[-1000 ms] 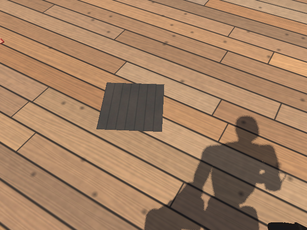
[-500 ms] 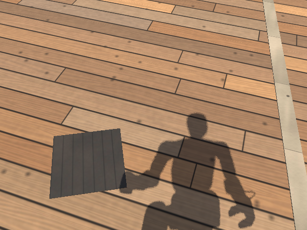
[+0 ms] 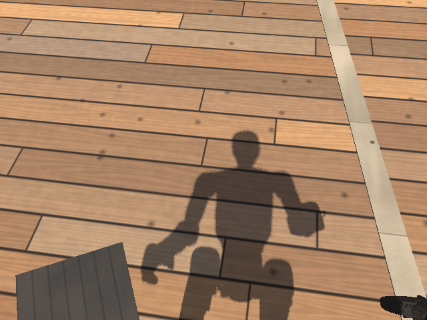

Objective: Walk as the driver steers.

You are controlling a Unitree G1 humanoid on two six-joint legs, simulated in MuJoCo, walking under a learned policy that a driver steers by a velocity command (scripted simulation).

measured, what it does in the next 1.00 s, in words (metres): walks ahead: left foot, then right foot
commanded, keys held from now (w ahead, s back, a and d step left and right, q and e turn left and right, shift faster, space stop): e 0.04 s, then no key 0.82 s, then w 0.14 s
